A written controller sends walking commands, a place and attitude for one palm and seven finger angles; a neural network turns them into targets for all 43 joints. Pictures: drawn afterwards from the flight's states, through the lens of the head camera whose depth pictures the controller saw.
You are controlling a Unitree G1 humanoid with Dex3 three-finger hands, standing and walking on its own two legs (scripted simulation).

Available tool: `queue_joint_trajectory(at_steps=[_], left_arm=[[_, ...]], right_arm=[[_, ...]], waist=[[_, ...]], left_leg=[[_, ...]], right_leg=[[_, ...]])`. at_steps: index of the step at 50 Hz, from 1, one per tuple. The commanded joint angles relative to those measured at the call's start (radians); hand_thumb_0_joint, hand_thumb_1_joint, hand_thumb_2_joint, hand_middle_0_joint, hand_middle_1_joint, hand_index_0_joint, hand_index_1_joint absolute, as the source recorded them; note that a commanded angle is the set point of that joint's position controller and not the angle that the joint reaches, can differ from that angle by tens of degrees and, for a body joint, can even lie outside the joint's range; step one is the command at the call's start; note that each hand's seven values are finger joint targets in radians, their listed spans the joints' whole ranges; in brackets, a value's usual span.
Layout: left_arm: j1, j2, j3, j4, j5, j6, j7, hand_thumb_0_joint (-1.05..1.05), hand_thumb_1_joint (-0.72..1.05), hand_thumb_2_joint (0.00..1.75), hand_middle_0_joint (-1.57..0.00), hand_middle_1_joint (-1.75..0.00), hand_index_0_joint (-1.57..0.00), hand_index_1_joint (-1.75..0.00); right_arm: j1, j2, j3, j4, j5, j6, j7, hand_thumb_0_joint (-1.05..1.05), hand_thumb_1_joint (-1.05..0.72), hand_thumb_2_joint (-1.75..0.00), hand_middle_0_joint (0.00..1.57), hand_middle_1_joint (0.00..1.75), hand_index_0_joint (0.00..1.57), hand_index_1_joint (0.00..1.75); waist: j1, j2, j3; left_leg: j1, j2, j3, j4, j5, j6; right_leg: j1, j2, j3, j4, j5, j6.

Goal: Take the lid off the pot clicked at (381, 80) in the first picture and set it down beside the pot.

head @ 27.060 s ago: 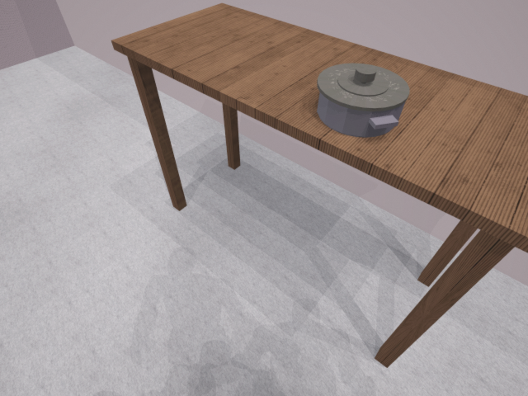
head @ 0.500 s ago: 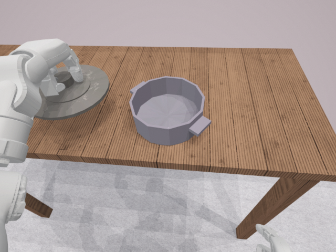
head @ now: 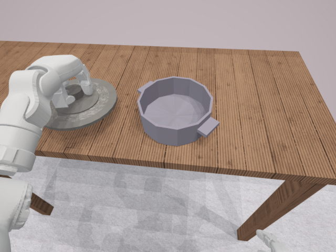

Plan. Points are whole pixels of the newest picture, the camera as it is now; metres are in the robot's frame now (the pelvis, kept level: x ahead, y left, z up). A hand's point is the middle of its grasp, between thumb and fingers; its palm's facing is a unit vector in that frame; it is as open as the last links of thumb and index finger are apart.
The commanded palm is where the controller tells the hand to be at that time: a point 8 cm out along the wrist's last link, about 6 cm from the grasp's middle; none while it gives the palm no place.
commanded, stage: lower the lid onto the table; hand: left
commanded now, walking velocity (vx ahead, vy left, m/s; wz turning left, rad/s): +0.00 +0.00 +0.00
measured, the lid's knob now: (73, 92) +0.45 +0.25 +0.15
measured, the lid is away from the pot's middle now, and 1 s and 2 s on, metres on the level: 0.25 0.23 0.24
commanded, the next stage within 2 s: open the fingers wide in 1.54 s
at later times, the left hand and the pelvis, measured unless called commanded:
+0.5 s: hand (76, 102) +0.42 +0.23 +0.14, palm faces -0.35 -0.03 -0.94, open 6.7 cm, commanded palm +0.41 +0.23 +0.22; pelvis +0.00 +0.00 +0.00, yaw +0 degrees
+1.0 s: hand (83, 105) +0.43 +0.23 +0.12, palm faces -0.40 -0.06 -0.92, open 6.8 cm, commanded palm +0.43 +0.24 +0.18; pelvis +0.00 -0.02 +0.00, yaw -1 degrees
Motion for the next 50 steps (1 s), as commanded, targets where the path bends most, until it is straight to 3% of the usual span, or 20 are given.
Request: queue_joint_trajectory(at_steps=[1, 5, 8, 11, 13, 17, 21, 23, 26, 29, 32, 34, 37, 39, 41, 42, 44, 47, 49, 50], left_arm=[[-0.53, 0.308, 0.179, -0.132, 0.005, -0.009, 0.064, 0.0, 0.39, 1.33, -1.07, -0.53, -1.11, -0.53], [-0.607, 0.298, 0.159, -0.204, 0.016, -0.016, 0.078, 0.0, 0.39, 1.33, -1.07, -0.53, -1.11, -0.53], [-0.634, 0.354, 0.213, -0.31, 0.015, -0.033, 0.087, 0.0, 0.39, 1.33, -1.07, -0.53, -1.11, -0.53], [-0.504, 0.286, 0.179, -0.126, 0.004, -0.023, 0.08, 0.0, 0.39, 1.33, -1.07, -0.53, -1.11, -0.53], [-0.526, 0.327, 0.207, -0.199, 0.01, -0.032, 0.083, 0.0, 0.39, 1.33, -1.07, -0.53, -1.11, -0.53], [-0.532, 0.266, 0.145, -0.23, -0.007, -0.032, 0.094, 0.0, 0.39, 1.33, -1.07, -0.53, -1.11, -0.53], [-0.506, 0.304, 0.185, -0.147, 0.005, -0.035, 0.092, 0.0, 0.39, 1.33, -1.07, -0.53, -1.11, -0.53], [-0.575, 0.297, 0.172, -0.252, 0.009, -0.045, 0.097, 0.0, 0.39, 1.33, -1.07, -0.53, -1.11, -0.53], [-0.499, 0.247, 0.144, -0.131, 0.006, -0.038, 0.099, 0.0, 0.39, 1.33, -1.07, -0.53, -1.11, -0.53], [-0.551, 0.28, 0.157, -0.139, 0.015, -0.045, 0.106, 0.0, 0.39, 1.33, -1.07, -0.53, -1.11, -0.53], [-0.545, 0.244, 0.119, -0.151, -0.003, -0.052, 0.114, 0.0, 0.39, 1.33, -1.07, -0.53, -1.11, -0.53], [-0.514, 0.275, 0.155, -0.038, 0.018, -0.05, 0.115, 0.0, 0.39, 1.33, -1.07, -0.53, -1.11, -0.53], [-0.552, 0.184, 0.056, 0.009, 0.002, -0.05, 0.113, 0.0, 0.39, 1.33, -1.07, -0.53, -1.11, -0.53], [-0.521, 0.268, 0.136, 0.038, 0.031, -0.061, 0.124, 0.0, 0.39, 1.33, -1.07, -0.53, -1.11, -0.53], [-0.501, 0.223, 0.096, 0.074, 0.02, -0.069, 0.119, 0.0, 0.39, 1.33, -1.07, -0.53, -1.11, -0.53], [-0.501, 0.23, 0.087, 0.087, 0.012, -0.075, 0.123, 0.0, 0.39, 1.33, -1.07, -0.53, -1.11, -0.53], [-0.485, 0.275, 0.136, 0.14, 0.027, -0.08, 0.124, 0.0, 0.39, 1.33, -1.07, -0.53, -1.11, -0.53], [-0.512, 0.239, 0.082, 0.114, 0.012, -0.094, 0.122, 0.0, 0.39, 1.33, -1.07, -0.53, -1.11, -0.53], [-0.442, 0.313, 0.166, 0.165, 0.029, -0.102, 0.13, 0.0, 0.39, 1.33, -1.07, -0.53, -1.11, -0.53], [-0.436, 0.294, 0.142, 0.198, 0.028, -0.107, 0.126, 0.0, 0.39, 1.33, -1.07, -0.53, -1.11, -0.53]], right_arm=[[-0.049, -0.137, -0.046, -0.12, -0.001, -0.043, -0.011, 0.0, -0.9, -0.9, 0.2, 0.3, 0.2, 0.3], [-0.051, -0.136, -0.05, -0.126, -0.003, -0.044, -0.009, 0.0, -0.9, -0.9, 0.2, 0.3, 0.2, 0.3], [-0.05, -0.133, -0.054, -0.135, -0.016, -0.057, -0.004, 0.0, -0.9, -0.9, 0.2, 0.3, 0.2, 0.3], [-0.028, -0.136, -0.054, -0.111, -0.005, -0.052, -0.006, 0.0, -0.9, -0.9, 0.2, 0.3, 0.2, 0.3], [-0.031, -0.14, -0.056, -0.124, -0.011, -0.05, -0.001, 0.0, -0.9, -0.9, 0.2, 0.3, 0.2, 0.3], [-0.039, -0.149, -0.062, -0.122, -0.012, -0.05, 0.002, 0.0, -0.9, -0.9, 0.2, 0.3, 0.2, 0.3], [-0.033, -0.14, -0.052, -0.116, -0.007, -0.051, -0.006, 0.0, -0.9, -0.9, 0.2, 0.3, 0.2, 0.3], [-0.038, -0.137, -0.058, -0.123, -0.014, -0.05, -0.003, 0.0, -0.9, -0.9, 0.2, 0.3, 0.2, 0.3], [-0.033, -0.136, -0.055, -0.109, -0.01, -0.053, -0.007, 0.0, -0.9, -0.9, 0.2, 0.3, 0.2, 0.3], [-0.031, -0.14, -0.056, -0.109, -0.009, -0.046, -0.011, 0.0, -0.9, -0.9, 0.2, 0.3, 0.2, 0.3], [-0.028, -0.149, -0.061, -0.101, -0.015, -0.046, -0.011, 0.0, -0.9, -0.9, 0.2, 0.3, 0.2, 0.3], [-0.016, -0.142, -0.054, -0.093, -0.01, -0.044, -0.017, 0.0, -0.9, -0.9, 0.2, 0.3, 0.2, 0.3], [-0.011, -0.152, -0.059, -0.08, -0.008, -0.026, -0.02, 0.0, -0.9, -0.9, 0.2, 0.3, 0.2, 0.3], [-0.011, -0.145, -0.053, -0.09, -0.007, -0.028, -0.023, 0.0, -0.9, -0.9, 0.2, 0.3, 0.2, 0.3], [-0.012, -0.143, -0.05, -0.087, -0.002, -0.02, -0.025, 0.0, -0.9, -0.9, 0.2, 0.3, 0.2, 0.3], [-0.005, -0.156, -0.057, -0.081, -0.005, -0.015, -0.025, 0.0, -0.9, -0.9, 0.2, 0.3, 0.2, 0.3], [0.0, -0.148, -0.052, -0.086, -0.003, -0.012, -0.029, 0.0, -0.9, -0.9, 0.2, 0.3, 0.2, 0.3], [-0.003, -0.155, -0.057, -0.087, -0.002, 0.0, -0.029, 0.0, -0.9, -0.9, 0.2, 0.3, 0.2, 0.3], [0.006, -0.149, -0.053, -0.091, -0.002, -0.002, -0.032, 0.0, -0.9, -0.9, 0.2, 0.3, 0.2, 0.3], [0.009, -0.149, -0.049, -0.086, 0.0, 0.0, -0.033, 0.0, -0.9, -0.9, 0.2, 0.3, 0.2, 0.3]], waist=[[-0.013, -0.036, -0.365], [-0.016, 0.029, -0.41], [-0.005, 0.077, -0.505], [-0.017, -0.003, -0.38], [-0.002, -0.009, -0.431], [-0.026, 0.077, -0.419], [-0.014, -0.018, -0.394], [-0.014, 0.033, -0.458], [-0.025, 0.02, -0.382], [-0.026, -0.011, -0.395], [-0.04, 0.056, -0.411], [-0.035, -0.023, -0.378], [-0.057, -0.015, -0.339], [-0.034, -0.042, -0.38], [-0.039, -0.055, -0.363], [-0.053, -0.024, -0.347], [-0.039, -0.08, -0.345], [-0.056, -0.015, -0.352], [-0.034, -0.044, -0.367], [-0.038, -0.056, -0.334]], left_leg=[[0.136, 0.065, -0.098, -0.028, 0.454, -0.075], [0.183, 0.069, -0.11, -0.029, 0.471, -0.084], [0.241, 0.068, -0.124, -0.01, 0.56, -0.096], [0.177, 0.072, -0.11, -0.016, 0.524, -0.091], [0.173, 0.07, -0.109, -0.018, 0.518, -0.089], [0.221, 0.073, -0.123, 0.004, 0.57, -0.103], [0.153, 0.063, -0.102, -0.018, 0.481, -0.082], [0.198, 0.065, -0.114, -0.014, 0.506, -0.089], [0.176, 0.063, -0.106, -0.009, 0.49, -0.087], [0.144, 0.057, -0.1, -0.014, 0.412, -0.074], [0.182, 0.059, -0.107, 0.007, 0.47, -0.088], [0.118, 0.051, -0.085, -0.003, 0.385, -0.064], [0.077, 0.046, -0.075, -0.005, 0.297, -0.062], [0.05, 0.041, -0.06, -0.004, 0.278, -0.045], [0.031, 0.043, -0.054, -0.003, 0.286, -0.042], [0.032, 0.044, -0.056, 0.009, 0.268, -0.045], [-0.01, 0.041, -0.041, 0.007, 0.237, -0.031], [-0.003, 0.041, -0.043, 0.016, 0.253, -0.035], [-0.021, 0.039, -0.033, 0.024, 0.262, -0.025], [-0.045, 0.04, -0.028, 0.02, 0.249, -0.028]], right_leg=[[0.134, 0.042, 0.024, 0.012, 0.214, -0.063], [0.118, 0.044, 0.024, 0.018, 0.196, -0.066], [0.146, 0.047, 0.037, 0.021, 0.22, -0.067], [0.109, 0.047, 0.022, 0.016, 0.215, -0.06], [0.147, 0.045, 0.031, 0.018, 0.227, -0.062], [0.088, 0.043, 0.026, 0.019, 0.207, -0.065], [0.14, 0.048, 0.027, 0.022, 0.225, -0.059], [0.137, 0.048, 0.032, 0.023, 0.22, -0.06], [0.101, 0.052, 0.026, 0.021, 0.206, -0.06], [0.127, 0.051, 0.028, 0.024, 0.202, -0.061], [0.092, 0.048, 0.026, 0.023, 0.203, -0.066], [0.121, 0.054, 0.03, 0.027, 0.206, -0.06], [0.085, 0.042, 0.026, 0.023, 0.175, -0.063], [0.144, 0.047, 0.035, 0.043, 0.191, -0.061], [0.145, 0.043, 0.037, 0.046, 0.208, -0.057], [0.106, 0.038, 0.034, 0.039, 0.188, -0.061], [0.151, 0.042, 0.041, 0.048, 0.198, -0.056], [0.127, 0.035, 0.042, 0.048, 0.205, -0.058], [0.163, 0.041, 0.05, 0.06, 0.22, -0.054], [0.157, 0.038, 0.047, 0.062, 0.225, -0.053]])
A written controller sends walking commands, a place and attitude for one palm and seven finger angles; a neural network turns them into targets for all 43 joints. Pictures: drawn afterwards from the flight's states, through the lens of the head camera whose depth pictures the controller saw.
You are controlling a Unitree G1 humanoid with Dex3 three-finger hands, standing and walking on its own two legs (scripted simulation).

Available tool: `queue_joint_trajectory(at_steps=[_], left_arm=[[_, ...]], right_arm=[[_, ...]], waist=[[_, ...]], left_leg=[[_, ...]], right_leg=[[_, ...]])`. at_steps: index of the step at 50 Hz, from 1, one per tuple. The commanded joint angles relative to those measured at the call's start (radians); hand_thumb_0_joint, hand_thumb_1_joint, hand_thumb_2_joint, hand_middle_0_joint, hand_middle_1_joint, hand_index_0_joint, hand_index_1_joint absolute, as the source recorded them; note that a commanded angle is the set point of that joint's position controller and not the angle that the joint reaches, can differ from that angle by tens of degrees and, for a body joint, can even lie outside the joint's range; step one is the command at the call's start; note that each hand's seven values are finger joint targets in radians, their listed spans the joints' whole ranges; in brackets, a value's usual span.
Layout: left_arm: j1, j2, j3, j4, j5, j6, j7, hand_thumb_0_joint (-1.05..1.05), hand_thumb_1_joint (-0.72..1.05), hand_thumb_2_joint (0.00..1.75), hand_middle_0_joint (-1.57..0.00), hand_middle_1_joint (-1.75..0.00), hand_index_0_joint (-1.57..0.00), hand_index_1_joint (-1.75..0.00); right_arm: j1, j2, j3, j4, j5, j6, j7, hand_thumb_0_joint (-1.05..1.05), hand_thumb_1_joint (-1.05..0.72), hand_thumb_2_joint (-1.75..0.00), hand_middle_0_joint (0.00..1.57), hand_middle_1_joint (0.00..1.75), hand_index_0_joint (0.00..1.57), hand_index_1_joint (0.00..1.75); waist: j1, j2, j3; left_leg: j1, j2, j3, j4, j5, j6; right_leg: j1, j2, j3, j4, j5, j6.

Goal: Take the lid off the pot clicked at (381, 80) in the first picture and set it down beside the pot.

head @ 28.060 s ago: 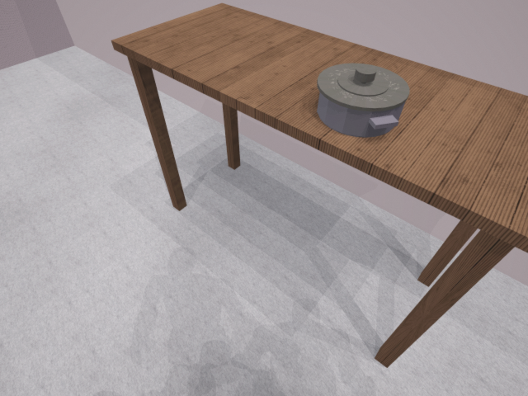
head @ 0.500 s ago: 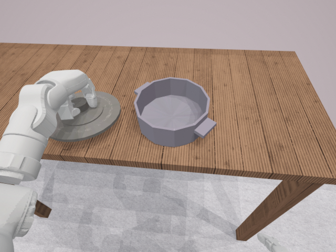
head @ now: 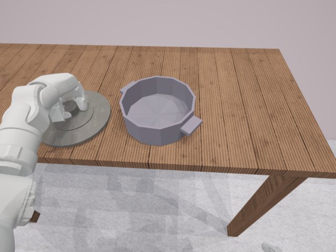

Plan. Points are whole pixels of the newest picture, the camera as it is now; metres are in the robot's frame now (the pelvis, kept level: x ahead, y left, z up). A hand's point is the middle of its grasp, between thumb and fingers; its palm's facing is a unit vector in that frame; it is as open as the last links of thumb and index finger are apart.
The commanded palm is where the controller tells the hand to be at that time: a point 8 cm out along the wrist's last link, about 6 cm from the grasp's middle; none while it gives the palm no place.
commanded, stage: lower the lid onto the table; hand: left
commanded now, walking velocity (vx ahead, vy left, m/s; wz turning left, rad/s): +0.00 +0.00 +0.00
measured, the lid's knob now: (69, 108) +0.45 +0.26 +0.10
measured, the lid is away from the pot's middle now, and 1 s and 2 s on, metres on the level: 0.23 0.24 0.25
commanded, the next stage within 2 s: open the fingers wide in 0.54 s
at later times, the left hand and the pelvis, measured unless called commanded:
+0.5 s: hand (61, 105) +0.43 +0.26 +0.12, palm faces -0.41 -0.09 -0.91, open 6.9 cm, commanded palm +0.43 +0.27 +0.16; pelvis -0.02 +0.01 -0.01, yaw -2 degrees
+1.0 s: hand (61, 103) +0.44 +0.27 +0.12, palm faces -0.35 -0.03 -0.94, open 7.1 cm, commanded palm +0.44 +0.26 +0.16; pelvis -0.01 +0.02 -0.01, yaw -2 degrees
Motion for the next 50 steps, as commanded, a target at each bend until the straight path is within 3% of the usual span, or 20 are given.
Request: queue_joint_trajectory(at_steps=[1, 2, 5, 7, 10, 12, 16, 26, 28, 31, 32, 33, 34, 36, 37, 38, 43, 46, 48, 50], left_arm=[[-0.409, 0.298, 0.108, -0.068, 0.0, -0.015, 0.037, 0.0, 0.39, 1.33, -1.07, -0.53, -1.11, -0.53], [-0.408, 0.281, 0.086, -0.053, -0.008, -0.022, 0.035, 0.0, 0.39, 1.33, -1.07, -0.53, -1.11, -0.53], [-0.384, 0.296, 0.094, 0.044, 0.009, -0.029, 0.038, 0.0, 0.39, 1.33, -1.07, -0.53, -1.11, -0.53], [-0.385, 0.299, 0.085, 0.059, 0.008, -0.045, 0.043, 0.0, 0.39, 1.33, -1.07, -0.53, -1.11, -0.53], [-0.353, 0.312, 0.101, 0.071, 0.018, -0.06, 0.046, 0.0, 0.39, 1.33, -1.07, -0.53, -1.11, -0.53], [-0.376, 0.31, 0.081, 0.131, 0.016, -0.066, 0.044, 0.0, 0.39, 1.33, -1.07, -0.53, -1.11, -0.53], [-0.377, 0.298, 0.065, 0.189, 0.031, -0.07, 0.047, 0.0, 0.39, 1.33, -1.07, -0.53, -1.11, -0.53], [-0.455, 0.296, 0.059, 0.183, 0.042, -0.079, 0.051, 0.0, 0.39, 1.33, -1.07, -0.53, -1.11, -0.53], [-0.448, 0.342, 0.098, 0.152, 0.039, -0.09, 0.055, 0.0, 0.39, 1.33, -1.07, -0.53, -1.11, -0.53], [-0.438, 0.282, 0.052, 0.175, 0.028, -0.081, 0.046, 0.0, 0.39, 1.33, -1.07, -0.53, -1.11, -0.53], [-0.531, 0.195, -0.03, 0.167, 0.018, -0.07, 0.038, 0.0, 0.39, 1.33, -1.07, -0.53, -1.11, -0.53], [-0.551, 0.27, 0.056, 0.013, 0.041, -0.13, 0.061, 0.0, 0.38, 1.32, -1.05, -0.53, -1.09, -0.54], [-0.455, 0.333, 0.122, 0.092, 0.059, -0.155, 0.086, 0.0, 0.36, 1.31, -1.04, -0.54, -1.08, -0.54], [-0.449, 0.207, 0.025, 0.1, 0.041, -0.169, 0.085, 0.0, 0.34, 1.28, -1.01, -0.54, -1.05, -0.54], [-0.48, 0.256, 0.063, 0.044, 0.034, -0.181, 0.092, 0.0, 0.33, 1.27, -0.99, -0.54, -1.03, -0.55], [-0.483, 0.246, 0.063, 0.044, 0.035, -0.179, 0.096, 0.0, 0.31, 1.26, -0.98, -0.55, -1.01, -0.55], [-0.508, 0.272, 0.073, 0.095, 0.036, -0.156, 0.113, 0.0, 0.24, 1.21, -0.91, -0.55, -0.94, -0.55], [-0.511, 0.209, 0.033, 0.086, 0.034, -0.15, 0.114, 0.0, 0.2, 1.19, -0.87, -0.54, -0.9, -0.54], [-0.472, 0.276, 0.092, 0.089, 0.035, -0.158, 0.117, 0.0, 0.17, 1.18, -0.85, -0.53, -0.87, -0.53], [-0.471, 0.209, 0.042, 0.066, 0.024, -0.156, 0.108, 0.0, 0.14, 1.16, -0.83, -0.52, -0.85, -0.53]], right_arm=[[-0.023, -0.141, -0.045, -0.113, 0.0, -0.028, -0.015, 0.0, -0.9, -0.9, 0.2, 0.3, 0.2, 0.3], [-0.013, -0.152, -0.054, -0.107, -0.001, -0.024, -0.013, 0.0, -0.9, -0.9, 0.2, 0.3, 0.2, 0.3], [-0.001, -0.148, -0.047, -0.107, 0.005, -0.016, -0.017, 0.0, -0.9, -0.9, 0.2, 0.3, 0.2, 0.3], [0.01, -0.157, -0.055, -0.104, 0.005, -0.01, -0.016, 0.0, -0.9, -0.9, 0.2, 0.3, 0.2, 0.3], [0.008, -0.148, -0.047, -0.119, 0.007, -0.007, -0.014, 0.0, -0.9, -0.9, 0.2, 0.3, 0.2, 0.3], [0.031, -0.162, -0.053, -0.102, 0.009, 0.001, -0.016, 0.0, -0.9, -0.9, 0.2, 0.3, 0.2, 0.3], [0.039, -0.155, -0.044, -0.114, 0.014, 0.003, -0.02, 0.0, -0.9, -0.9, 0.2, 0.3, 0.2, 0.3], [0.072, -0.152, -0.048, -0.118, 0.012, 0.004, -0.025, 0.0, -0.9, -0.9, 0.2, 0.3, 0.2, 0.3], [0.079, -0.154, -0.051, -0.121, 0.01, 0.005, -0.023, 0.0, -0.9, -0.9, 0.2, 0.3, 0.2, 0.3], [0.073, -0.152, -0.047, -0.119, 0.012, 0.002, -0.024, 0.0, -0.9, -0.9, 0.2, 0.3, 0.2, 0.3], [0.077, -0.159, -0.055, -0.099, 0.009, 0.007, -0.027, 0.0, -0.9, -0.9, 0.2, 0.3, 0.2, 0.3], [0.083, -0.157, -0.062, -0.114, 0.002, 0.016, -0.033, 0.0, -0.9, -0.9, 0.2, 0.3, 0.2, 0.3], [0.08, -0.158, -0.059, -0.118, 0.0, 0.018, -0.039, 0.0, -0.9, -0.9, 0.2, 0.3, 0.2, 0.3], [0.071, -0.144, -0.055, -0.118, 0.003, 0.025, -0.04, 0.0, -0.9, -0.9, 0.2, 0.3, 0.2, 0.3], [0.082, -0.154, -0.065, -0.112, 0.003, 0.031, -0.035, 0.0, -0.9, -0.9, 0.2, 0.3, 0.2, 0.3], [0.076, -0.141, -0.063, -0.117, 0.001, 0.034, -0.035, 0.0, -0.9, -0.9, 0.2, 0.3, 0.2, 0.3], [0.092, -0.151, -0.059, -0.096, 0.004, 0.039, -0.038, 0.0, -0.9, -0.9, 0.2, 0.3, 0.2, 0.3], [0.087, -0.144, -0.059, -0.092, 0.005, 0.038, -0.037, 0.0, -0.9, -0.9, 0.2, 0.3, 0.2, 0.3], [0.092, -0.145, -0.06, -0.097, 0.0, 0.038, -0.034, 0.0, -0.9, -0.9, 0.2, 0.3, 0.2, 0.3], [0.072, -0.138, -0.057, -0.102, 0.003, 0.044, -0.031, 0.0, -0.9, -0.9, 0.2, 0.3, 0.2, 0.3]], waist=[[-0.004, -0.061, -0.299], [-0.018, -0.035, -0.276], [-0.008, -0.088, -0.251], [-0.016, -0.068, -0.259], [0.001, -0.063, -0.274], [-0.02, -0.085, -0.237], [-0.015, -0.105, -0.211], [-0.022, -0.077, -0.253], [-0.013, -0.076, -0.283], [-0.022, -0.088, -0.229], [-0.059, -0.066, -0.205], [-0.04, -0.125, -0.214], [-0.018, -0.106, -0.23], [-0.035, -0.066, -0.205], [-0.028, -0.027, -0.241], [-0.026, -0.02, -0.265], [-0.032, -0.072, -0.253], [-0.036, -0.039, -0.266], [-0.021, -0.053, -0.299], [-0.028, -0.048, -0.294]], left_leg=[[-0.003, 0.013, -0.033, -0.044, 0.273, -0.006], [-0.004, 0.014, -0.033, -0.04, 0.248, -0.008], [-0.062, 0.009, -0.016, -0.035, 0.18, -0.004], [-0.061, 0.01, -0.015, -0.024, 0.174, -0.005], [-0.077, 0.01, -0.012, -0.015, 0.183, -0.005], [-0.102, 0.013, -0.008, -0.011, 0.137, -0.007], [-0.139, 0.013, -0.005, -0.003, 0.08, -0.009], [-0.125, 0.016, -0.021, 0.009, 0.052, -0.008], [-0.122, 0.014, -0.022, 0.011, 0.056, -0.004], [-0.135, 0.02, -0.022, 0.004, 0.036, -0.007], [-0.11, 0.024, -0.037, -0.004, -0.002, -0.006], [-0.108, 0.044, -0.048, 0.001, -0.011, 0.001], [-0.127, 0.033, -0.031, 0.014, -0.011, 0.0], [-0.118, 0.038, -0.043, 0.007, -0.02, -0.008], [-0.077, 0.043, -0.058, 0.004, 0.003, -0.011], [-0.059, 0.04, -0.063, 0.005, 0.01, -0.009], [-0.084, 0.04, -0.063, -0.004, 0.01, -0.011], [-0.039, 0.044, -0.07, 0.001, 0.08, -0.021], [-0.043, 0.037, -0.059, 0.013, 0.124, -0.018], [-0.03, 0.042, -0.055, 0.015, 0.173, -0.02]], right_leg=[[0.207, 0.009, 0.038, 0.006, 0.245, -0.033], [0.169, 0.006, 0.031, -0.002, 0.221, -0.037], [0.171, 0.01, 0.037, 0.012, 0.189, -0.031], [0.144, 0.007, 0.034, 0.014, 0.18, -0.034], [0.158, 0.009, 0.041, 0.034, 0.183, -0.032], [0.11, 0.008, 0.035, 0.027, 0.15, -0.03], [0.074, 0.015, 0.037, 0.043, 0.088, -0.028], [0.029, 0.023, 0.034, 0.064, 0.05, -0.03], [0.052, 0.022, 0.038, 0.063, 0.054, -0.032], [0.021, 0.024, 0.031, 0.06, 0.037, -0.03], [-0.044, 0.022, 0.026, 0.042, 0.011, -0.033], [-0.074, 0.027, 0.035, 0.039, -0.039, -0.034], [-0.051, 0.03, 0.041, 0.056, -0.055, -0.04], [-0.092, 0.026, 0.033, 0.062, -0.056, -0.043], [-0.097, 0.023, 0.034, 0.063, -0.047, -0.047], [-0.094, 0.029, 0.034, 0.067, -0.047, -0.045], [-0.093, 0.033, 0.03, 0.06, -0.035, -0.043], [-0.106, 0.035, 0.022, 0.07, -0.002, -0.047], [-0.064, 0.035, 0.026, 0.07, 0.031, -0.047], [-0.067, 0.033, 0.025, 0.068, 0.057, -0.044]])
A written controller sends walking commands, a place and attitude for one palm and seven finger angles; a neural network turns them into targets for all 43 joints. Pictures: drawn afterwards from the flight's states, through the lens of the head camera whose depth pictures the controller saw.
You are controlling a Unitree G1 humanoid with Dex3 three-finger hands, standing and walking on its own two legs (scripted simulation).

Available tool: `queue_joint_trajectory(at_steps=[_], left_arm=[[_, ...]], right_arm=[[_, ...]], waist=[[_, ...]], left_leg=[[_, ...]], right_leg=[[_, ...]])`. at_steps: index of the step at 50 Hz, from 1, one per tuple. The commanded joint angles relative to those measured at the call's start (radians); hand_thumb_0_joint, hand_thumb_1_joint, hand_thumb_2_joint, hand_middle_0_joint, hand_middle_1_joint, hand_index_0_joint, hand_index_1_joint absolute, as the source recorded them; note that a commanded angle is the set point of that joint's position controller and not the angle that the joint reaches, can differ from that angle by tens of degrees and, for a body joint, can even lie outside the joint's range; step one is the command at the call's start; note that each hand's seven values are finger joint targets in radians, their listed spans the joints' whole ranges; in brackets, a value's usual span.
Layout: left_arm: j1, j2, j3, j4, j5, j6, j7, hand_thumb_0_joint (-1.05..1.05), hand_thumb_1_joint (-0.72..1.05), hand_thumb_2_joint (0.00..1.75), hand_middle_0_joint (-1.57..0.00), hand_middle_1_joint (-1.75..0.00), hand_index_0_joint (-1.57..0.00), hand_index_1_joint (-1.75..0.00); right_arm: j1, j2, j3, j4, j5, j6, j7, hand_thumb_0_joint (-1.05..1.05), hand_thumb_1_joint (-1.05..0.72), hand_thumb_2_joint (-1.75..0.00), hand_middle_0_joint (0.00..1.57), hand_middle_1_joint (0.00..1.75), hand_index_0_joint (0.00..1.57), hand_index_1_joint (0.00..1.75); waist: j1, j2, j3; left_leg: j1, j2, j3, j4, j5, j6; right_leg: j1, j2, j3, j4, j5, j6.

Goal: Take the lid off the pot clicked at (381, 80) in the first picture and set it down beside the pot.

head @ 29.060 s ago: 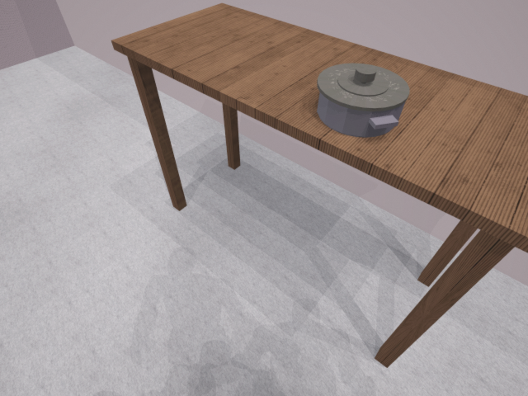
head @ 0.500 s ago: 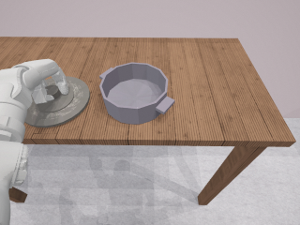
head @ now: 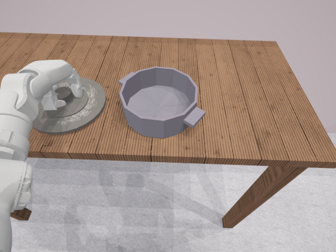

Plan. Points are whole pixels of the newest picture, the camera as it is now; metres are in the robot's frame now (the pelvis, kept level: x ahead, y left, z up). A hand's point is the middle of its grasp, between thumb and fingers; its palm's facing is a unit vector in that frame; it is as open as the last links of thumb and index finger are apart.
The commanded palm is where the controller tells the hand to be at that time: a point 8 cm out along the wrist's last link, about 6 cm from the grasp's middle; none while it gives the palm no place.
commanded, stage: open the fingers wide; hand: left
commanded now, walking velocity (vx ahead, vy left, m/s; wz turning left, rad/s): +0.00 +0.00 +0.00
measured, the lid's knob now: (63, 95) +0.47 +0.27 +0.11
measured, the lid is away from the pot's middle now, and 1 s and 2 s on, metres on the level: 0.24 0.25 0.25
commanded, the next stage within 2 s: raise the empty hand in 0.74 s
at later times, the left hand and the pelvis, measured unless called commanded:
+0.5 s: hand (58, 94) +0.45 +0.26 +0.13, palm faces -0.33 -0.04 -0.94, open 10.1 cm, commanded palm +0.44 +0.25 +0.18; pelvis +0.02 +0.00 +0.00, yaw +1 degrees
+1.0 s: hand (60, 95) +0.45 +0.26 +0.13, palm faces -0.34 -0.03 -0.94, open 10.9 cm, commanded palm +0.44 +0.26 +0.20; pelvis +0.02 -0.01 +0.01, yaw +1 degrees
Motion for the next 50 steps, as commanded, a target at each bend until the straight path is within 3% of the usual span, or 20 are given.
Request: queue_joint_trajectory(at_steps=[1, 3, 6, 7, 9, 13, 15, 18, 19, 21, 23, 26, 28, 32, 35, 37, 39, 41, 48, 50], left_arm=[[-0.353, 0.168, 0.035, -0.122, -0.019, 0.011, 0.019, 0.0, 0.13, 1.16, -0.81, -0.52, -0.84, -0.52], [-0.343, 0.211, 0.07, -0.116, -0.017, 0.007, 0.019, 0.0, 0.1, 1.14, -0.79, -0.51, -0.81, -0.51], [-0.314, 0.161, 0.037, -0.11, -0.028, 0.012, 0.01, 0.0, 0.05, 1.12, -0.76, -0.49, -0.78, -0.49], [-0.331, 0.215, 0.073, -0.14, -0.027, 0.005, 0.015, 0.0, 0.04, 1.12, -0.75, -0.49, -0.76, -0.49], [-0.321, 0.14, 0.026, -0.164, -0.027, 0.012, 0.011, 0.0, 0.01, 1.1, -0.73, -0.47, -0.74, -0.48], [-0.337, 0.207, 0.08, -0.25, -0.033, 0.008, 0.016, 0.0, -0.06, 1.08, -0.69, -0.45, -0.69, -0.45], [-0.284, 0.137, 0.042, -0.241, -0.044, 0.02, 0.011, 0.0, -0.09, 1.07, -0.67, -0.43, -0.67, -0.43], [-0.288, 0.213, 0.095, -0.267, -0.048, 0.024, 0.012, 0.0, -0.13, 1.05, -0.64, -0.4, -0.64, -0.41], [-0.264, 0.163, 0.058, -0.262, -0.052, 0.029, 0.007, 0.0, -0.15, 1.05, -0.63, -0.4, -0.63, -0.4], [-0.242, 0.15, 0.055, -0.277, -0.055, 0.039, 0.008, 0.0, -0.18, 1.04, -0.61, -0.37, -0.61, -0.37], [-0.259, 0.219, 0.106, -0.326, -0.05, 0.035, 0.013, 0.0, -0.2, 1.03, -0.61, -0.36, -0.61, -0.36], [-0.243, 0.139, 0.045, -0.346, -0.058, 0.051, 0.009, 0.0, -0.2, 1.04, -0.62, -0.34, -0.62, -0.34], [-0.293, 0.199, 0.088, -0.367, -0.051, 0.053, 0.014, 0.0, -0.2, 1.05, -0.62, -0.32, -0.62, -0.32], [-0.26, 0.18, 0.071, -0.365, -0.06, 0.055, 0.014, 0.0, -0.21, 1.05, -0.64, -0.3, -0.64, -0.3], [-0.227, 0.227, 0.111, -0.297, -0.052, 0.058, 0.017, 0.0, -0.21, 1.06, -0.64, -0.28, -0.64, -0.28], [-0.287, 0.191, 0.064, -0.336, -0.052, 0.055, 0.011, 0.0, -0.21, 1.06, -0.65, -0.27, -0.65, -0.27], [-0.234, 0.236, 0.116, -0.326, -0.041, 0.054, 0.017, 0.0, -0.21, 1.06, -0.65, -0.26, -0.65, -0.26], [-0.26, 0.189, 0.069, -0.326, -0.045, 0.055, 0.012, 0.0, -0.21, 1.06, -0.65, -0.26, -0.65, -0.26], [-0.393, 0.271, 0.123, -0.438, -0.036, 0.051, 0.021, 0.0, -0.21, 1.06, -0.66, -0.25, -0.66, -0.25], [-0.324, 0.297, 0.16, -0.407, -0.045, 0.051, 0.024, 0.0, -0.21, 1.06, -0.66, -0.25, -0.66, -0.25]], right_arm=[[0.003, -0.155, -0.054, -0.1, -0.008, -0.023, -0.008, 0.0, -0.9, -0.9, 0.2, 0.3, 0.2, 0.3], [0.007, -0.158, -0.055, -0.102, -0.012, -0.02, -0.006, 0.0, -0.9, -0.9, 0.2, 0.3, 0.2, 0.3], [-0.006, -0.155, -0.05, -0.103, -0.008, -0.017, -0.002, 0.0, -0.9, -0.9, 0.2, 0.3, 0.2, 0.3], [-0.002, -0.163, -0.055, -0.1, -0.01, -0.014, 0.0, 0.0, -0.9, -0.9, 0.2, 0.3, 0.2, 0.3], [-0.021, -0.144, -0.054, -0.114, -0.009, -0.011, 0.004, 0.0, -0.9, -0.9, 0.2, 0.3, 0.2, 0.3], [-0.03, -0.148, -0.054, -0.119, -0.015, -0.005, 0.01, 0.0, -0.9, -0.9, 0.2, 0.3, 0.2, 0.3], [-0.038, -0.141, -0.054, -0.117, -0.011, -0.005, 0.016, 0.0, -0.9, -0.9, 0.2, 0.3, 0.2, 0.3], [-0.046, -0.148, -0.05, -0.122, -0.016, -0.002, 0.018, 0.0, -0.9, -0.9, 0.2, 0.3, 0.2, 0.3], [-0.057, -0.141, -0.05, -0.127, -0.011, -0.003, 0.018, 0.0, -0.9, -0.9, 0.2, 0.3, 0.2, 0.3], [-0.063, -0.14, -0.049, -0.125, -0.008, -0.003, 0.021, 0.0, -0.9, -0.9, 0.2, 0.3, 0.2, 0.3], [-0.067, -0.144, -0.049, -0.128, -0.015, -0.001, 0.023, 0.0, -0.9, -0.9, 0.2, 0.3, 0.2, 0.3], [-0.087, -0.136, -0.047, -0.126, -0.007, 0.003, 0.027, 0.0, -0.9, -0.9, 0.2, 0.3, 0.2, 0.3], [-0.08, -0.142, -0.051, -0.123, -0.013, 0.005, 0.026, 0.0, -0.9, -0.9, 0.2, 0.3, 0.2, 0.3], [-0.091, -0.145, -0.049, -0.128, -0.013, 0.001, 0.022, 0.0, -0.9, -0.9, 0.2, 0.3, 0.2, 0.3], [-0.089, -0.143, -0.038, -0.128, -0.01, -0.001, 0.015, 0.0, -0.9, -0.9, 0.2, 0.3, 0.2, 0.3], [-0.098, -0.149, -0.046, -0.127, -0.012, 0.003, 0.014, 0.0, -0.9, -0.9, 0.2, 0.3, 0.2, 0.3], [-0.096, -0.139, -0.043, -0.135, -0.01, 0.001, 0.015, 0.0, -0.9, -0.9, 0.2, 0.3, 0.2, 0.3], [-0.104, -0.138, -0.037, -0.132, -0.009, 0.004, 0.014, 0.0, -0.9, -0.9, 0.2, 0.3, 0.2, 0.3], [-0.092, -0.137, -0.047, -0.131, -0.017, -0.001, 0.005, 0.0, -0.9, -0.9, 0.2, 0.3, 0.2, 0.3], [-0.087, -0.138, -0.044, -0.127, -0.017, -0.012, 0.003, 0.0, -0.9, -0.9, 0.2, 0.3, 0.2, 0.3]], waist=[[-0.021, -0.022, -0.23], [-0.017, -0.029, -0.238], [-0.02, -0.034, -0.207], [-0.014, -0.023, -0.222], [-0.015, -0.002, -0.24], [-0.003, 0.001, -0.311], [-0.008, -0.01, -0.287], [0.003, -0.025, -0.302], [-0.003, -0.026, -0.289], [0.0, -0.015, -0.283], [0.008, -0.005, -0.318], [-0.004, 0.001, -0.291], [0.0, 0.003, -0.308], [-0.002, 0.007, -0.301], [0.012, -0.046, -0.284], [-0.004, -0.007, -0.282], [0.016, -0.01, -0.306], [0.003, 0.001, -0.286], [0.003, 0.073, -0.367], [0.014, 0.043, -0.36]], left_leg=[[0.147, 0.052, -0.101, -0.119, 0.227, -0.048], [0.143, 0.044, -0.094, -0.112, 0.242, -0.043], [0.144, 0.053, -0.092, -0.114, 0.267, -0.049], [0.149, 0.049, -0.093, -0.112, 0.269, -0.049], [0.178, 0.051, -0.099, -0.11, 0.311, -0.05], [0.203, 0.048, -0.098, -0.102, 0.394, -0.053], [0.225, 0.058, -0.108, -0.1, 0.439, -0.062], [0.194, 0.048, -0.092, -0.103, 0.426, -0.051], [0.195, 0.048, -0.09, -0.101, 0.439, -0.049], [0.217, 0.052, -0.095, -0.096, 0.478, -0.055], [0.218, 0.048, -0.095, -0.097, 0.486, -0.054], [0.239, 0.056, -0.103, -0.097, 0.506, -0.061], [0.237, 0.05, -0.106, -0.103, 0.466, -0.058], [0.221, 0.041, -0.094, -0.101, 0.448, -0.054], [0.165, 0.039, -0.075, -0.113, 0.389, -0.042], [0.168, 0.033, -0.073, -0.113, 0.363, -0.043], [0.176, 0.038, -0.075, -0.112, 0.403, -0.041], [0.175, 0.039, -0.079, -0.117, 0.394, -0.046], [0.266, 0.04, -0.105, -0.128, 0.433, -0.049], [0.265, 0.042, -0.102, -0.13, 0.474, -0.05]], right_leg=[[0.091, 0.039, -0.011, -0.052, 0.081, -0.058], [0.102, 0.041, -0.011, -0.055, 0.094, -0.06], [0.091, 0.041, -0.015, -0.055, 0.099, -0.058], [0.098, 0.036, -0.013, -0.058, 0.103, -0.061], [0.097, 0.039, -0.015, -0.054, 0.108, -0.058], [0.151, 0.037, -0.007, -0.054, 0.162, -0.058], [0.126, 0.039, -0.014, -0.055, 0.162, -0.054], [0.179, 0.036, -0.008, -0.06, 0.189, -0.054], [0.176, 0.036, -0.01, -0.059, 0.196, -0.053], [0.162, 0.039, -0.011, -0.058, 0.199, -0.053], [0.192, 0.035, -0.006, -0.061, 0.216, -0.054], [0.162, 0.036, -0.011, -0.064, 0.207, -0.051], [0.173, 0.036, -0.009, -0.07, 0.188, -0.054], [0.192, 0.029, -0.007, -0.073, 0.207, -0.058], [0.241, 0.031, -0.003, -0.068, 0.208, -0.054], [0.226, 0.022, 0.002, -0.079, 0.205, -0.058], [0.251, 0.028, 0.001, -0.067, 0.21, -0.056], [0.227, 0.028, -0.003, -0.07, 0.2, -0.055], [0.234, 0.031, 0.0, -0.086, 0.189, -0.062], [0.264, 0.032, 0.001, -0.09, 0.216, -0.06]])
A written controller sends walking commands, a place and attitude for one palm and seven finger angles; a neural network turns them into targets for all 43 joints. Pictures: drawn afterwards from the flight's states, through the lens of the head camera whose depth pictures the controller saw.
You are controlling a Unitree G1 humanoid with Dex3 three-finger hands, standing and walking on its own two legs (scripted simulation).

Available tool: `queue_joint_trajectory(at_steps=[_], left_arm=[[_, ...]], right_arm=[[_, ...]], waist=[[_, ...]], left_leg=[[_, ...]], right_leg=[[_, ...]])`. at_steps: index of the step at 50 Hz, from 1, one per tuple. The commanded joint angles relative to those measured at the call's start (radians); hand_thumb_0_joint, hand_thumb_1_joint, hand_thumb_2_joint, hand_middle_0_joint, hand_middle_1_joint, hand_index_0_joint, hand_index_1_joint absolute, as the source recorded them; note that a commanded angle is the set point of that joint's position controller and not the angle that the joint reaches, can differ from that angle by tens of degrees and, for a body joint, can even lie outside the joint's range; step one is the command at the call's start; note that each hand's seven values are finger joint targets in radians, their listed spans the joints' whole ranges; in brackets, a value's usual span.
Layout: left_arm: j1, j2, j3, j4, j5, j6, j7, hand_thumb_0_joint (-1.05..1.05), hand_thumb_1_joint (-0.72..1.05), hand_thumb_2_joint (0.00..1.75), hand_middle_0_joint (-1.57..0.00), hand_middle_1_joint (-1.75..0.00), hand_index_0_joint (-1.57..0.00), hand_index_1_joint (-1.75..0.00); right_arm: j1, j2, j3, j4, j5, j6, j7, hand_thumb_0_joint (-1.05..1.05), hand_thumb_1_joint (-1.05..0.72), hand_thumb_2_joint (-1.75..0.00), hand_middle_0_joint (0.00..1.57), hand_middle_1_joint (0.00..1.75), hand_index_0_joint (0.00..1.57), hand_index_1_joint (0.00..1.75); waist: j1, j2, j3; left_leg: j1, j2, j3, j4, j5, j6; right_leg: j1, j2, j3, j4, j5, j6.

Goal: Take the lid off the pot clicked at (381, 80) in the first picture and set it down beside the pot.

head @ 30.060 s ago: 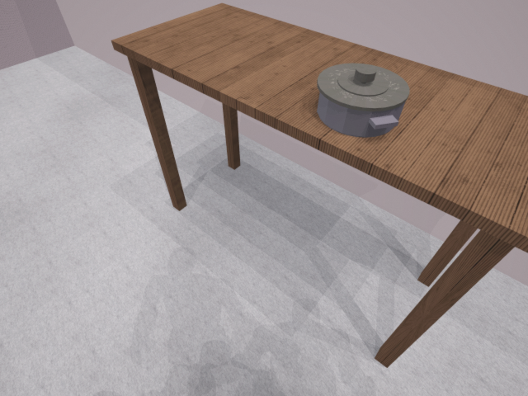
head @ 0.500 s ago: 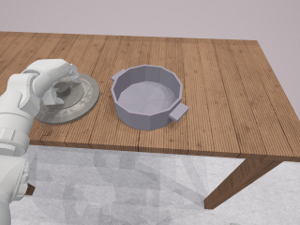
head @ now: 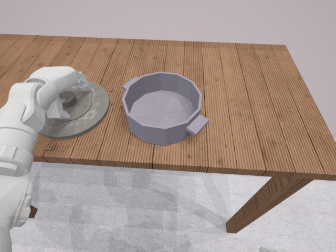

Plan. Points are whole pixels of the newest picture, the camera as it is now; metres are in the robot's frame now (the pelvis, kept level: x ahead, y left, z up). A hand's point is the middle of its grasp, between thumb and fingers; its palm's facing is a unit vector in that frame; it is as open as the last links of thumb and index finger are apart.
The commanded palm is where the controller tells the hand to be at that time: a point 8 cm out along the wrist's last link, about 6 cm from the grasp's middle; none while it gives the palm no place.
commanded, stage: raise the empty hand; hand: left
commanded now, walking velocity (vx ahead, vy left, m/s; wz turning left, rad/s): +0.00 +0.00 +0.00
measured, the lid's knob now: (67, 99) +0.46 +0.27 +0.10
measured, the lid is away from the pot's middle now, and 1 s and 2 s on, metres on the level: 0.25 0.25 0.25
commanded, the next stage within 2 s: draw the hand back to the body in 1.14 s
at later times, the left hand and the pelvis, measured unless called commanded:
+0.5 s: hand (56, 81) +0.44 +0.25 +0.17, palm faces -0.25 -0.02 -0.97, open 10.9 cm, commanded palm +0.42 +0.25 +0.24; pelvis +0.01 +0.01 +0.01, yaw +0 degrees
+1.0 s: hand (38, 60) +0.44 +0.27 +0.23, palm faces -0.20 -0.03 -0.98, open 10.9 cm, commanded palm +0.42 +0.26 +0.30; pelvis +0.00 +0.01 +0.01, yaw +1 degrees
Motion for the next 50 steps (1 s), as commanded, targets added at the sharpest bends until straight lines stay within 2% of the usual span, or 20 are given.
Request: queue_joint_trajectory(at_steps=[1, 3, 5, 8, 12, 13, 16, 18, 21, 24, 27, 31, 33, 36, 38, 42, 45, 47, 48, 50], left_arm=[[-0.46, 0.315, 0.159, -0.208, -0.02, -0.01, 0.039, 0.0, -0.21, 1.06, -0.66, -0.25, -0.66, -0.25], [-0.463, 0.321, 0.163, -0.221, -0.016, -0.005, 0.039, 0.0, -0.21, 1.06, -0.66, -0.25, -0.66, -0.25], [-0.417, 0.314, 0.159, -0.184, -0.021, 0.007, 0.035, 0.0, -0.21, 1.06, -0.66, -0.25, -0.66, -0.25], [-0.463, 0.314, 0.16, -0.338, -0.018, 0.012, 0.033, 0.0, -0.21, 1.06, -0.66, -0.25, -0.66, -0.25], [-0.414, 0.272, 0.124, -0.202, -0.036, 0.052, 0.011, 0.0, -0.21, 1.06, -0.66, -0.25, -0.66, -0.25], [-0.45, 0.302, 0.142, -0.221, -0.025, 0.057, 0.006, 0.0, -0.21, 1.06, -0.66, -0.25, -0.66, -0.25], [-0.519, 0.289, 0.129, -0.333, -0.023, 0.061, 0.002, 0.0, -0.21, 1.06, -0.66, -0.25, -0.66, -0.25], [-0.509, 0.356, 0.191, -0.353, -0.016, 0.06, 0.001, 0.0, -0.21, 1.06, -0.66, -0.25, -0.66, -0.25], [-0.447, 0.231, 0.089, -0.244, -0.028, 0.092, -0.02, 0.0, -0.21, 1.06, -0.66, -0.25, -0.66, -0.25], [-0.498, 0.309, 0.147, -0.348, -0.016, 0.105, -0.028, 0.0, -0.21, 1.06, -0.66, -0.25, -0.66, -0.25], [-0.511, 0.329, 0.154, -0.367, -0.026, 0.119, -0.039, 0.0, -0.21, 1.06, -0.66, -0.25, -0.66, -0.25], [-0.474, 0.29, 0.122, -0.31, -0.026, 0.148, -0.065, 0.0, -0.21, 1.06, -0.66, -0.25, -0.66, -0.25], [-0.558, 0.276, 0.103, -0.391, -0.019, 0.159, -0.077, 0.0, -0.21, 1.06, -0.66, -0.25, -0.66, -0.25], [-0.554, 0.316, 0.123, -0.291, -0.018, 0.175, -0.086, 0.0, -0.21, 1.06, -0.66, -0.25, -0.66, -0.25], [-0.653, 0.311, 0.102, -0.36, -0.01, 0.168, -0.093, 0.0, -0.21, 1.06, -0.66, -0.25, -0.66, -0.25], [-0.629, 0.325, 0.104, -0.305, -0.018, 0.168, -0.093, 0.0, -0.21, 1.06, -0.66, -0.25, -0.66, -0.25], [-0.659, 0.285, 0.078, -0.29, -0.006, 0.174, -0.102, 0.0, -0.21, 1.06, -0.66, -0.25, -0.66, -0.25], [-0.639, 0.322, 0.1, -0.282, -0.014, 0.173, -0.1, 0.0, -0.21, 1.06, -0.66, -0.25, -0.66, -0.25], [-0.693, 0.331, 0.111, -0.325, 0.003, 0.172, -0.103, 0.0, -0.21, 1.06, -0.66, -0.25, -0.66, -0.25], [-0.659, 0.344, 0.126, -0.275, 0.005, 0.177, -0.104, 0.0, -0.21, 1.06, -0.66, -0.25, -0.66, -0.25]], right_arm=[[-0.014, -0.14, -0.044, -0.104, -0.01, -0.045, -0.014, 0.0, -0.9, -0.9, 0.2, 0.3, 0.2, 0.3], [-0.014, -0.139, -0.047, -0.106, -0.016, -0.05, -0.012, 0.0, -0.9, -0.9, 0.2, 0.3, 0.2, 0.3], [-0.015, -0.143, -0.042, -0.103, -0.009, -0.055, -0.009, 0.0, -0.9, -0.9, 0.2, 0.3, 0.2, 0.3], [-0.033, -0.139, -0.05, -0.12, -0.014, -0.067, 0.003, 0.0, -0.9, -0.9, 0.2, 0.3, 0.2, 0.3], [-0.012, -0.159, -0.051, -0.093, -0.008, -0.066, 0.005, 0.0, -0.9, -0.9, 0.2, 0.3, 0.2, 0.3], [-0.019, -0.153, -0.044, -0.099, -0.008, -0.065, 0.004, 0.0, -0.9, -0.9, 0.2, 0.3, 0.2, 0.3], [-0.041, -0.144, -0.048, -0.109, -0.008, -0.078, 0.001, 0.0, -0.9, -0.9, 0.2, 0.3, 0.2, 0.3], [-0.029, -0.147, -0.048, -0.111, -0.017, -0.083, 0.006, 0.0, -0.9, -0.9, 0.2, 0.3, 0.2, 0.3], [-0.045, -0.142, -0.039, -0.105, -0.006, -0.083, 0.009, 0.0, -0.9, -0.9, 0.2, 0.3, 0.2, 0.3], [-0.059, -0.149, -0.042, -0.127, -0.01, -0.085, 0.016, 0.0, -0.9, -0.9, 0.2, 0.3, 0.2, 0.3], [-0.059, -0.16, -0.045, -0.125, -0.014, -0.086, 0.018, 0.0, -0.9, -0.9, 0.2, 0.3, 0.2, 0.3], [-0.079, -0.146, -0.03, -0.135, -0.005, -0.09, 0.016, 0.0, -0.9, -0.9, 0.2, 0.3, 0.2, 0.3], [-0.083, -0.144, -0.038, -0.146, -0.01, -0.083, 0.022, 0.0, -0.9, -0.9, 0.2, 0.3, 0.2, 0.3], [-0.071, -0.152, -0.03, -0.132, -0.004, -0.084, 0.01, 0.0, -0.9, -0.9, 0.2, 0.3, 0.2, 0.3], [-0.075, -0.148, -0.032, -0.137, -0.009, -0.08, 0.009, 0.0, -0.9, -0.9, 0.2, 0.3, 0.2, 0.3], [-0.065, -0.164, -0.036, -0.124, -0.007, -0.086, 0.008, 0.0, -0.9, -0.9, 0.2, 0.3, 0.2, 0.3], [-0.069, -0.148, -0.03, -0.129, -0.005, -0.088, 0.007, 0.0, -0.9, -0.9, 0.2, 0.3, 0.2, 0.3], [-0.058, -0.167, -0.037, -0.124, -0.004, -0.087, 0.009, 0.0, -0.9, -0.9, 0.2, 0.3, 0.2, 0.3], [-0.059, -0.151, -0.033, -0.134, -0.011, -0.089, 0.01, 0.0, -0.9, -0.9, 0.2, 0.3, 0.2, 0.3], [-0.063, -0.152, -0.031, -0.133, -0.006, -0.093, 0.006, 0.0, -0.9, -0.9, 0.2, 0.3, 0.2, 0.3]], waist=[[-0.004, 0.033, -0.38], [-0.001, 0.023, -0.39], [0.002, 0.01, -0.341], [0.008, 0.098, -0.427], [-0.013, 0.005, -0.297], [-0.003, -0.029, -0.315], [-0.005, 0.041, -0.389], [0.006, 0.043, -0.421], [-0.004, 0.013, -0.315], [0.008, 0.008, -0.39], [0.0, 0.026, -0.377], [0.01, 0.0, -0.331], [0.0, 0.028, -0.372], [-0.004, -0.018, -0.321], [-0.01, 0.015, -0.353], [-0.016, 0.06, -0.338], [-0.009, 0.028, -0.339], [-0.012, 0.035, -0.339], [-0.001, 0.025, -0.387], [0.003, 0.014, -0.363]], left_leg=[[0.18, 0.039, -0.07, -0.07, 0.486, -0.038], [0.185, 0.041, -0.076, -0.078, 0.492, -0.039], [0.166, 0.046, -0.071, -0.09, 0.493, -0.04], [0.267, 0.049, -0.096, -0.083, 0.62, -0.056], [0.2, 0.05, -0.08, -0.102, 0.521, -0.056], [0.18, 0.047, -0.075, -0.114, 0.48, -0.046], [0.271, 0.046, -0.094, -0.108, 0.587, -0.055], [0.288, 0.045, -0.101, -0.103, 0.636, -0.061], [0.241, 0.05, -0.091, -0.115, 0.61, -0.069], [0.263, 0.043, -0.085, -0.11, 0.628, -0.061], [0.266, 0.043, -0.087, -0.1, 0.658, -0.066], [0.232, 0.041, -0.075, -0.117, 0.612, -0.061], [0.261, 0.039, -0.086, -0.113, 0.601, -0.061], [0.217, 0.033, -0.071, -0.122, 0.521, -0.052], [0.224, 0.028, -0.077, -0.128, 0.485, -0.051], [0.244, 0.032, -0.085, -0.117, 0.519, -0.065], [0.238, 0.032, -0.08, -0.132, 0.508, -0.058], [0.237, 0.036, -0.081, -0.123, 0.518, -0.066], [0.239, 0.032, -0.082, -0.134, 0.513, -0.058], [0.226, 0.034, -0.073, -0.131, 0.524, -0.05]], right_leg=[[0.204, 0.024, 0.024, -0.024, 0.238, -0.055], [0.22, 0.022, 0.025, -0.033, 0.242, -0.054], [0.22, 0.023, 0.021, -0.039, 0.242, -0.052], [0.226, 0.022, 0.027, -0.043, 0.267, -0.054], [0.191, 0.021, 0.014, -0.069, 0.237, -0.053], [0.226, 0.023, 0.018, -0.066, 0.235, -0.05], [0.235, 0.022, 0.023, -0.063, 0.267, -0.053], [0.253, 0.024, 0.022, -0.066, 0.282, -0.055], [0.212, 0.022, 0.01, -0.066, 0.266, -0.05], [0.268, 0.021, 0.018, -0.065, 0.298, -0.054], [0.263, 0.016, 0.018, -0.074, 0.318, -0.058], [0.272, 0.016, 0.019, -0.071, 0.306, -0.051], [0.259, 0.019, 0.017, -0.077, 0.28, -0.054], [0.262, 0.02, 0.013, -0.078, 0.268, -0.055], [0.267, 0.018, 0.016, -0.086, 0.251, -0.059], [0.232, 0.017, 0.012, -0.09, 0.241, -0.067], [0.248, 0.02, 0.01, -0.086, 0.238, -0.062], [0.241, 0.018, 0.009, -0.089, 0.24, -0.066], [0.281, 0.02, 0.017, -0.087, 0.246, -0.063], [0.286, 0.017, 0.018, -0.081, 0.263, -0.063]])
